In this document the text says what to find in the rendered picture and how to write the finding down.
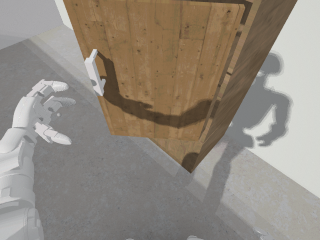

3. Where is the robot left hand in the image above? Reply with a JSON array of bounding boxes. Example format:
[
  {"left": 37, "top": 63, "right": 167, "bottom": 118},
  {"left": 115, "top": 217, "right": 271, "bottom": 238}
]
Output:
[{"left": 12, "top": 79, "right": 76, "bottom": 145}]

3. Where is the cupboard door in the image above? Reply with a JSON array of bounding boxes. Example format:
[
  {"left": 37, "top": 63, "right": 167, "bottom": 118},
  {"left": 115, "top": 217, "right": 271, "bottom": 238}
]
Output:
[{"left": 63, "top": 0, "right": 245, "bottom": 142}]

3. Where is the robot right hand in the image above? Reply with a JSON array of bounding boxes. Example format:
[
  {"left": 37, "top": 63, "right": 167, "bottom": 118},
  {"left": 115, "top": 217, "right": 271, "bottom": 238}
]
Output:
[{"left": 253, "top": 226, "right": 275, "bottom": 240}]

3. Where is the left robot forearm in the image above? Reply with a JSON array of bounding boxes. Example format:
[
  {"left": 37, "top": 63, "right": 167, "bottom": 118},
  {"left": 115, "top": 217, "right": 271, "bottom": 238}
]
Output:
[{"left": 0, "top": 128, "right": 37, "bottom": 215}]

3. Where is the left robot upper arm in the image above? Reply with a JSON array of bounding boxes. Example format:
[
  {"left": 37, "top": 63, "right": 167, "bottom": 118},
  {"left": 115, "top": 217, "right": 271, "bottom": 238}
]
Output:
[{"left": 0, "top": 207, "right": 44, "bottom": 240}]

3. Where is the handle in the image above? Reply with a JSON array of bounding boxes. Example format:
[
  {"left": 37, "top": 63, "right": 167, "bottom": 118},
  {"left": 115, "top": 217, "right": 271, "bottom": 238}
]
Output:
[{"left": 84, "top": 49, "right": 106, "bottom": 96}]

